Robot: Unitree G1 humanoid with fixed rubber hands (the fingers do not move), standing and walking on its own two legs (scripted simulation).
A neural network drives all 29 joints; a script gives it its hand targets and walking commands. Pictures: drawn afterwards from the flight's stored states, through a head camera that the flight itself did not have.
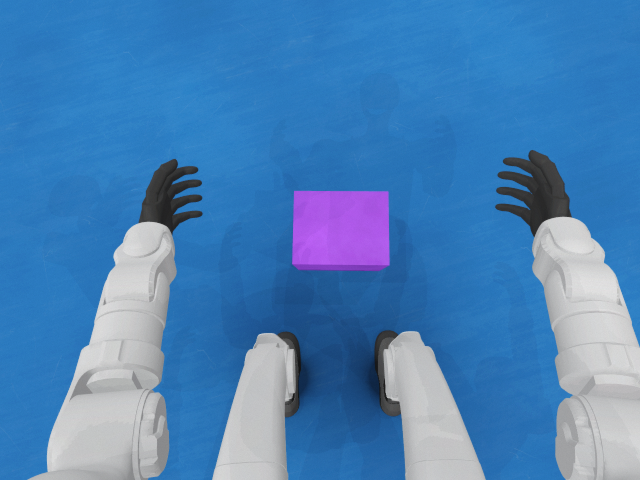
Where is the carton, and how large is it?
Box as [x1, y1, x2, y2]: [292, 191, 389, 270]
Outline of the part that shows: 294,191 292,264 298,269 379,270 389,264 387,191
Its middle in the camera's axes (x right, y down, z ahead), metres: +0.04 +0.00 +0.96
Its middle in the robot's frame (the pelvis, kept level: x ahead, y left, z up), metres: +0.46 -0.01 -0.57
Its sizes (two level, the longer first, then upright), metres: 0.215 0.168 0.184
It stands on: the floor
